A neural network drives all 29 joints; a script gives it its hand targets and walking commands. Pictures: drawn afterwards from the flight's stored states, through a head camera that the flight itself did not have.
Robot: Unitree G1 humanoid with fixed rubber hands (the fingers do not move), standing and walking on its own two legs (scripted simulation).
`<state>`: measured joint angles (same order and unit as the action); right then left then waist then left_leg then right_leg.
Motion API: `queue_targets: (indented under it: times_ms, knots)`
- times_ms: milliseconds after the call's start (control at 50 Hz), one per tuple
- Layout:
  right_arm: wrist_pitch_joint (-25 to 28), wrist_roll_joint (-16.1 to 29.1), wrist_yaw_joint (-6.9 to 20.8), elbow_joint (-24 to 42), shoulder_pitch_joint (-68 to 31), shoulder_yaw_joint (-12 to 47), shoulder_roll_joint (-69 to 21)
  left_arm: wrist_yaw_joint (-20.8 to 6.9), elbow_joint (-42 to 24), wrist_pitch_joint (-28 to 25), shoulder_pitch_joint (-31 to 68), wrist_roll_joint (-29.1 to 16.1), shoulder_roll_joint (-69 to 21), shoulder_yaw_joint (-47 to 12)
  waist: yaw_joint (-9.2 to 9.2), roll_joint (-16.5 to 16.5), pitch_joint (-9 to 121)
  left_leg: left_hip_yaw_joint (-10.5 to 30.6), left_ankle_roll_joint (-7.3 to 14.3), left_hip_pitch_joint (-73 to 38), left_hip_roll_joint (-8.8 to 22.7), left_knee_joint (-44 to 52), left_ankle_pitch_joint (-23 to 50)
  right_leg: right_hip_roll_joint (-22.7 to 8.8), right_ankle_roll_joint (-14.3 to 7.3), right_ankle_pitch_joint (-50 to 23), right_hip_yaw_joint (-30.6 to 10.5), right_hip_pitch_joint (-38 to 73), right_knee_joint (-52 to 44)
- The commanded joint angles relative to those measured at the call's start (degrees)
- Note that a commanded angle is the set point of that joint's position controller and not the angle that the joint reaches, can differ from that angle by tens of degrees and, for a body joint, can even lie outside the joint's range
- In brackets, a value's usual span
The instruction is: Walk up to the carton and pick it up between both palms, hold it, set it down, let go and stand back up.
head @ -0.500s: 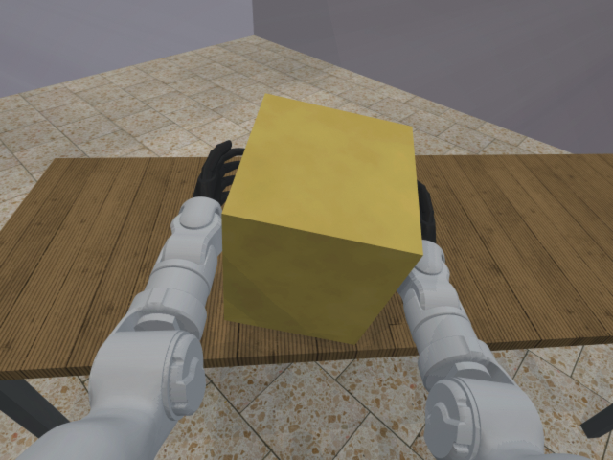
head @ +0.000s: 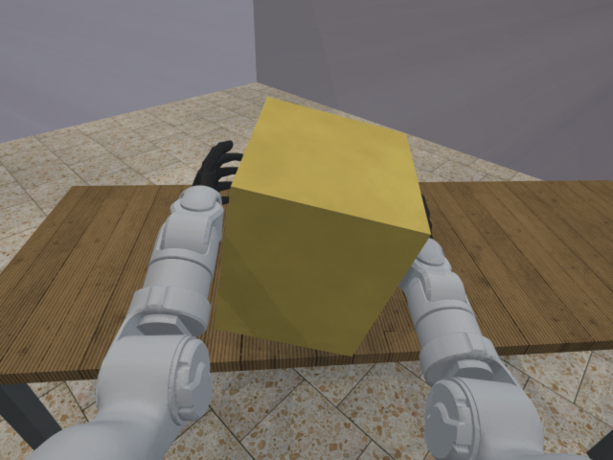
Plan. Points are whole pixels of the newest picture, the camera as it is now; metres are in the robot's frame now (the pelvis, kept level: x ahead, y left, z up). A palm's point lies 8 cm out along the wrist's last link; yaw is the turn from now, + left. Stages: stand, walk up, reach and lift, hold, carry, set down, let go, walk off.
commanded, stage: reach and lift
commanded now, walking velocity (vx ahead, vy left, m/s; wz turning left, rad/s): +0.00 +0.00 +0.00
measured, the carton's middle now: (310, 230) +0.37 +0.00 +0.16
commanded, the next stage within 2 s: hold in 1.22 s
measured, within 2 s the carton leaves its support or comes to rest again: neither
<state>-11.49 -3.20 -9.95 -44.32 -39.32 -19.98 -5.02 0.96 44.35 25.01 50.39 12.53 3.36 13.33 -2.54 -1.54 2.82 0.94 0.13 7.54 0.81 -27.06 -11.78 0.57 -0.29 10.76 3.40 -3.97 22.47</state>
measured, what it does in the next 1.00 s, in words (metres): stands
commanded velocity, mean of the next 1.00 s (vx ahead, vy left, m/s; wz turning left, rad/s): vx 0.00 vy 0.00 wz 0.00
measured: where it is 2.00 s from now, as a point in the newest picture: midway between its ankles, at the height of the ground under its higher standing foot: outside the picture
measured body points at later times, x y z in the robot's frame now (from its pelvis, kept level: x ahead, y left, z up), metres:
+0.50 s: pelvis +0.00 +0.00 +0.00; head -0.07 +0.02 +0.44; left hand +0.40 +0.15 +0.23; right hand +0.38 -0.15 +0.19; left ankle +0.04 +0.11 -0.74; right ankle +0.03 -0.12 -0.74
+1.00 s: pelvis +0.00 +0.00 +0.00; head -0.07 +0.02 +0.44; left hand +0.40 +0.15 +0.24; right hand +0.39 -0.15 +0.21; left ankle +0.04 +0.11 -0.74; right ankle +0.03 -0.12 -0.74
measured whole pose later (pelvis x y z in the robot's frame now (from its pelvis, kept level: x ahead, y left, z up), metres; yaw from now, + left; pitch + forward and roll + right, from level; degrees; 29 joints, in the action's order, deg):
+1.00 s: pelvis +0.00 +0.00 +0.00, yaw +0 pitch -8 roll -1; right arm -22.6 4.1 -9.8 -40.0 -46.0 -16.1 -0.9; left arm 4.9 30.8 38.4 50.2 10.7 2.8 13.3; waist -2.1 -1.5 2.6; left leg 1.0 0.1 7.6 1.0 -27.1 -11.7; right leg 0.7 -0.3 10.7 3.4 -4.1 22.5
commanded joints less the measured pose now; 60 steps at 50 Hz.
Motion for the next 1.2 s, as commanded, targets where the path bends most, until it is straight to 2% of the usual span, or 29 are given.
queue_targets:
  times_ms: [0,20,160,180,220,240,280,300,400,440,480,540,560,600,640,660,700,720,760,840,860,900,940,980,1000,1040,1080,1120,1180]
  knots:
    - [6.9,6.4,9.1,20.6,-73.6,24.5,-24.0,-7.1,-9.4,-0.3,38.4,-5.2,-38.4,-14.7,1.23,1.1,20.7,-2.6,1.0,-7.8,-1.3,11.3,5.0,2.1,1.5,0.5,0.4,0.0,-8.1]
    - [6.5,6.7,9.0,20.1,-73.2,24.7,-24.1,-7.3,-8.2,0.5,35.2,-3.5,-37.5,-12.7,2.59,-0.2,18.4,-2.5,1.4,-7.1,-1.2,11.6,5.1,2.3,1.5,0.3,1.0,0.6,-8.2]
    - [5.2,9.8,8.8,25.3,-77.2,28.7,-23.8,-5.2,-14.7,2.7,38.2,-7.7,-40.1,-18.6,1.67,1.0,26.3,-1.5,0.8,-11.0,-1.5,7.9,14.2,3.0,1.6,-7.4,0.8,1.2,-7.0]
    - [4.3,9.6,8.8,22.9,-77.3,28.5,-23.2,-5.2,-12.7,3.6,37.3,-5.5,-39.3,-16.1,2.27,0.6,23.1,-1.2,1.6,-9.8,-1.3,9.1,10.4,2.9,1.3,-2.5,0.9,-0.3,-7.9]
    - [3.2,11.1,8.9,23.4,-77.3,28.7,-22.1,-5.1,-14.2,5.7,37.0,-5.9,-41.2,-17.5,1.58,1.9,23.9,-1.4,0.8,-9.6,-1.3,9.2,11.5,3.1,0.8,-3.3,1.2,1.0,-7.6]
    - [1.9,10.5,8.7,20.3,-75.2,27.9,-21.8,-5.2,-12.0,6.2,35.8,-4.5,-37.9,-14.7,2.39,0.3,18.3,-1.3,1.9,-7.8,-1.3,9.7,8.6,3.0,0.9,-1.7,0.6,-0.1,-8.2]
    - [1.4,11.5,8.6,20.0,-73.8,29.1,-21.9,-4.9,-18.9,6.7,39.7,-7.3,-40.9,-19.5,0.56,2.6,22.6,-0.5,0.1,-11.1,-0.7,8.6,14.3,3.6,0.5,-5.9,1.3,-0.1,-6.9]
    - [1.7,14.0,8.3,24.5,-77.2,32.0,-22.9,-4.2,-20.2,7.3,38.0,-8.6,-42.1,-21.0,1.26,2.4,28.9,-0.2,-0.2,-13.9,-1.0,6.6,20.1,3.8,0.9,-10.3,0.9,2.1,-6.4]
    - [-0.4,13.7,7.6,24.4,-77.4,31.1,-22.6,-4.0,-19.8,8.5,39.7,-9.2,-40.6,-21.1,0.49,2.0,26.2,-0.1,0.5,-11.9,-1.3,6.8,16.6,3.5,1.1,-9.0,0.2,1.1,-7.0]
    - [-1.2,13.9,7.4,24.2,-77.7,31.6,-23.3,-4.3,-17.0,9.0,38.7,-8.8,-39.1,-19.4,1.43,-0.2,23.4,-0.2,1.3,-10.1,-1.3,7.8,12.5,3.0,1.7,-6.9,-0.1,1.2,-7.6]
    - [-1.3,15.0,7.5,24.8,-78.5,31.6,-23.4,-3.9,-20.6,8.5,41.6,-10.1,-41.5,-21.9,-0.04,2.0,27.5,0.2,0.2,-11.9,-1.3,6.9,16.6,3.2,1.4,-9.8,-0.1,1.3,-7.0]
    - [-1.8,15.4,8.0,23.1,-79.4,31.8,-22.6,-2.8,-20.6,8.7,42.5,-9.7,-40.3,-22.1,1.07,3.4,26.9,0.5,0.3,-12.0,-1.1,7.2,15.0,3.3,0.8,-7.1,0.2,-0.7,-7.5]
    - [-2.6,14.8,7.5,21.6,-76.4,31.8,-23.5,-3.6,-19.0,9.0,40.9,-9.4,-39.0,-20.4,0.77,0.6,24.2,0.2,1.1,-10.3,-1.3,7.8,12.1,2.9,1.4,-6.4,-0.3,0.3,-8.0]
    - [-2.9,14.4,7.2,19.7,-75.7,29.8,-23.0,-4.3,-18.3,9.5,41.9,-9.8,-39.5,-20.6,-0.45,1.9,23.0,0.2,0.6,-8.8,-1.4,8.0,13.0,2.8,1.2,-7.9,-0.6,1.6,-7.7]
    - [-2.7,16.1,7.4,23.4,-79.2,31.4,-23.8,-3.8,-20.1,9.1,42.2,-10.4,-39.8,-20.8,1.0,1.1,26.4,0.2,0.9,-9.9,-1.4,7.6,14.1,3.2,1.5,-8.2,-0.3,1.4,-7.3]
    - [-2.7,15.9,7.5,24.3,-79.0,31.9,-23.7,-3.3,-23.4,8.9,43.8,-11.7,-41.0,-23.6,-0.35,2.6,28.0,0.8,-0.1,-11.2,-1.2,6.7,17.4,3.4,1.3,-10.7,-0.1,1.3,-6.7]
    - [-3.4,16.1,7.2,24.2,-79.2,31.4,-23.4,-3.4,-20.1,9.3,43.9,-12.3,-40.2,-23.2,-0.79,2.5,26.6,0.8,-0.1,-10.3,-1.3,6.5,16.2,3.1,1.3,-9.9,-0.6,0.5,-7.1]
    - [-2.8,16.8,7.4,27.0,-81.3,32.8,-23.1,-3.3,-20.9,9.7,42.8,-11.1,-40.0,-22.7,0.96,2.1,29.5,0.3,0.4,-11.5,-1.5,6.4,17.3,3.4,1.6,-9.8,-0.2,1.3,-7.0]
    - [-3.3,17.4,7.3,24.5,-79.9,32.5,-23.3,-3.1,-23.2,9.7,45.0,-11.4,-41.1,-23.3,0.09,3.7,29.5,0.7,-0.3,-12.0,-1.3,6.2,17.7,3.4,1.4,-10.4,-0.6,0.9,-6.7]
    - [-4.2,18.6,6.9,25.3,-80.6,34.0,-23.9,-3.3,-22.4,10.4,43.8,-11.5,-40.1,-22.7,1.04,1.8,27.4,0.5,0.6,-10.5,-1.6,6.6,16.3,3.5,1.8,-10.4,-0.8,1.0,-7.0]
    - [-4.7,17.5,6.7,23.2,-80.0,32.6,-23.1,-3.5,-18.9,10.8,42.6,-10.3,-38.8,-21.5,0.72,1.5,24.8,0.6,0.9,-9.6,-1.6,7.2,13.0,3.1,1.6,-7.7,-0.8,0.5,-7.7]
    - [-4.3,18.1,7.3,24.9,-82.0,32.8,-23.1,-2.8,-22.1,10.4,45.1,-11.8,-40.3,-23.9,0.59,3.1,29.0,1.3,-0.2,-11.2,-1.0,6.6,16.3,3.7,1.2,-8.1,-0.5,-0.3,-7.2]
    - [-5.1,19.0,6.7,27.7,-78.7,33.6,-23.5,-2.7,-25.9,10.3,45.1,-14.4,-41.4,-26.0,-1.32,3.1,32.2,1.3,-1.0,-13.1,-1.2,5.3,21.1,3.5,1.6,-14.7,-1.1,1.9,-6.4]
    - [-5.1,19.2,6.8,25.7,-82.3,33.1,-22.7,-2.8,-21.6,10.8,46.6,-12.1,-40.2,-24.1,0.47,4.0,29.6,1.2,-0.6,-11.0,-1.2,6.0,17.4,3.7,1.4,-9.3,-1.2,-0.5,-7.0]
    - [-6.3,19.2,6.7,21.4,-76.7,32.9,-23.3,-3.1,-22.2,10.9,44.6,-11.5,-39.6,-22.9,-0.38,3.7,25.9,1.0,-0.3,-10.7,-1.4,6.5,16.7,3.5,1.5,-10.1,-1.2,0.2,-7.3]
    - [-6.4,18.5,7.2,20.6,-79.4,32.3,-23.2,-3.0,-22.9,10.8,48.2,-11.8,-39.1,-23.0,0.07,3.2,26.6,1.0,-0.1,-9.7,-1.2,7.5,12.5,3.3,1.3,-6.1,-0.8,-0.7,-7.3]
    - [-6.0,18.7,7.1,22.8,-79.7,32.1,-23.8,-2.7,-25.3,10.6,49.0,-13.1,-40.7,-24.4,-0.91,3.9,29.9,1.3,-0.9,-11.0,-1.0,6.7,16.4,3.3,1.3,-9.7,-1.0,1.2,-6.7]
    - [-6.2,19.5,6.8,26.3,-82.6,33.5,-25.0,-3.1,-22.9,11.0,46.8,-13.0,-38.6,-22.5,1.08,1.0,28.6,0.6,0.9,-9.4,-1.5,7.1,14.0,3.0,1.8,-9.6,-1.7,1.6,-7.4]
    - [-6.5,20.4,7.2,25.6,-83.1,33.7,-23.8,-2.4,-25.1,11.2,49.4,-13.4,-40.3,-23.7,0.65,3.0,31.1,1.3,0.1,-10.7,-1.2,6.7,15.4,3.5,1.2,-8.4,-1.1,-0.7,-6.7]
